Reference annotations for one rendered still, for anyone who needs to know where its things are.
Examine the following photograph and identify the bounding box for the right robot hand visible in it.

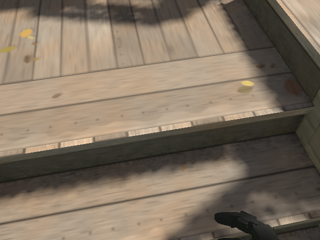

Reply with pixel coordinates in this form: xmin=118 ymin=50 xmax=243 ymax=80
xmin=214 ymin=211 xmax=279 ymax=240

